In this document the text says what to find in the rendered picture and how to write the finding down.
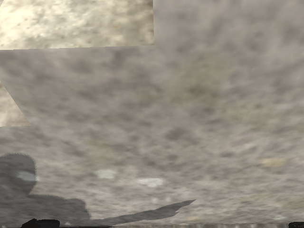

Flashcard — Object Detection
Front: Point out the robot left hand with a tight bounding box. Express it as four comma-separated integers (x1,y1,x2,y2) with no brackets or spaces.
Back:
21,218,60,228

